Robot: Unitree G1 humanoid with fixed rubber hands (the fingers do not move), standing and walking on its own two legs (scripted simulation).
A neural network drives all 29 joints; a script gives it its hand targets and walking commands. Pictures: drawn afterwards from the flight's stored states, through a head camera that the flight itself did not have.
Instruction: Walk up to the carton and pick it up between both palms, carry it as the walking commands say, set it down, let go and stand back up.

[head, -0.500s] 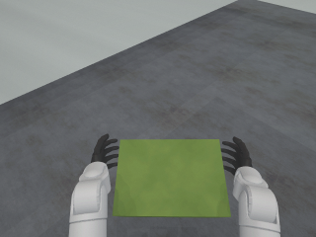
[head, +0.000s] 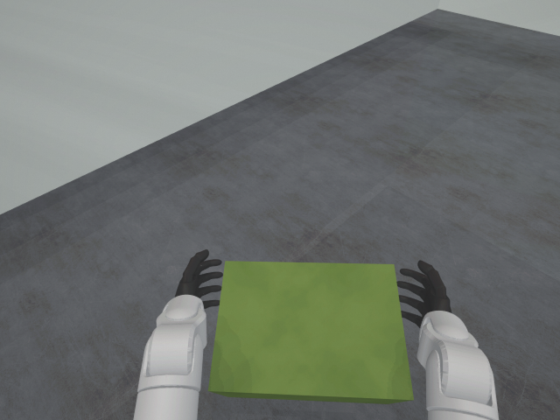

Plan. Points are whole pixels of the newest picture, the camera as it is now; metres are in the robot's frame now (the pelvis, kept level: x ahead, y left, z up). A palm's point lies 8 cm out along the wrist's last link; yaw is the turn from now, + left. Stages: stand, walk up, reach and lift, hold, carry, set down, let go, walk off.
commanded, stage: carry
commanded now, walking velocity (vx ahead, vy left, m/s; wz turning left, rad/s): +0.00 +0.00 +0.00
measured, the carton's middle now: (307, 333) +0.27 -0.02 -0.05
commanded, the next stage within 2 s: none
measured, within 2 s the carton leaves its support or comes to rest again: neither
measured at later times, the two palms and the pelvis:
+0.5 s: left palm (241, 167) +0.54 +0.10 +0.07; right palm (428, 168) +0.51 -0.24 +0.08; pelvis +0.27 -0.05 +0.00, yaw +0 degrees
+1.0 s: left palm (298, 107) +0.72 -0.02 +0.09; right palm (459, 109) +0.69 -0.35 +0.09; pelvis +0.43 -0.16 +0.01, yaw -2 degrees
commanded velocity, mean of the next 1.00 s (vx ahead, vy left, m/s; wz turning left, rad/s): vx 0.00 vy -0.19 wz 0.00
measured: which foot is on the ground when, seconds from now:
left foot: up 0.00-0.08, down 0.10-0.40, up 0.42-0.62, down 0.64-1.00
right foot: down 0.00-0.14, up 0.16-0.36, down 0.38-0.68, up 0.70-0.96, down 0.98-1.00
